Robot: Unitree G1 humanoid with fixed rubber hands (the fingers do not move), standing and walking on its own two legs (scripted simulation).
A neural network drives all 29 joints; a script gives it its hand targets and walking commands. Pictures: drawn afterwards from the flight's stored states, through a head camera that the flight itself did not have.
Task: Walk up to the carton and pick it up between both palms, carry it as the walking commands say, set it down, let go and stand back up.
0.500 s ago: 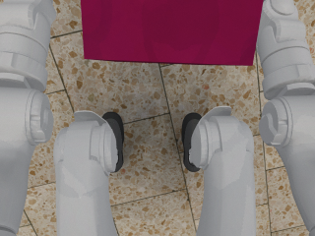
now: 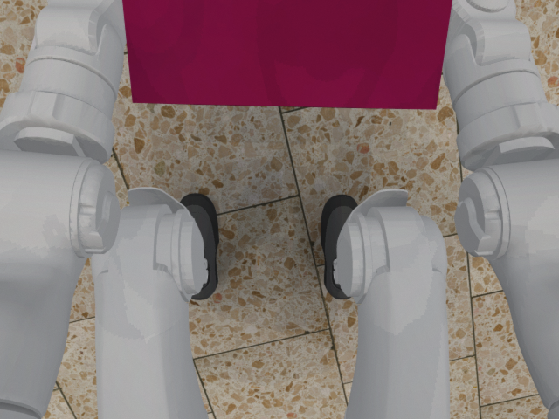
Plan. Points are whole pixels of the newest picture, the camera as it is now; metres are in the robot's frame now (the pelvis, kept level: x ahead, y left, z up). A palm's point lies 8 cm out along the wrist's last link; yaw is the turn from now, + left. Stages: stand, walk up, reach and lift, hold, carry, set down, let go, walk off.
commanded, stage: reach and lift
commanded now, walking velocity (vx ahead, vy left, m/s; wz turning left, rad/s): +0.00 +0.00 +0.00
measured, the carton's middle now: out of the picture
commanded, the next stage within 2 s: none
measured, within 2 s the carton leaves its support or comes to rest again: leaves its support in 0.70 s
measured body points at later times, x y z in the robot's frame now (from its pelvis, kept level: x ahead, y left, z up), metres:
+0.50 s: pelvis -0.01 +0.00 -0.02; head +0.36 +0.00 +0.23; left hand +0.57 +0.17 -0.17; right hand +0.57 -0.18 -0.17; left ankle +0.12 +0.14 -0.35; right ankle +0.12 -0.13 -0.35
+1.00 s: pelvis +0.00 +0.01 +0.01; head +0.35 +0.01 +0.30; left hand +0.57 +0.19 -0.10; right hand +0.57 -0.16 -0.11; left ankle +0.12 +0.14 -0.35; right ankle +0.12 -0.13 -0.35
